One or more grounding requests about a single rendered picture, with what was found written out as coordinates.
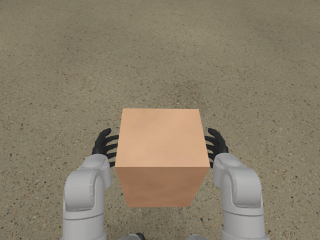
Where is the left robot hand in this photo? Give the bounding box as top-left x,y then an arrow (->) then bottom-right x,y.
91,128 -> 119,168

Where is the left robot forearm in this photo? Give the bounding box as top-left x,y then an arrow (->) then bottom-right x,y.
60,154 -> 112,240

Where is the right robot hand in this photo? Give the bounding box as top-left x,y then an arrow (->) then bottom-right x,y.
204,128 -> 229,169

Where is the right robot forearm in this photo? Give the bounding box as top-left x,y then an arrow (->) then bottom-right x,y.
213,152 -> 270,240

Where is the carton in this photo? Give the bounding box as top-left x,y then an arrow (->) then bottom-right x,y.
115,108 -> 210,208

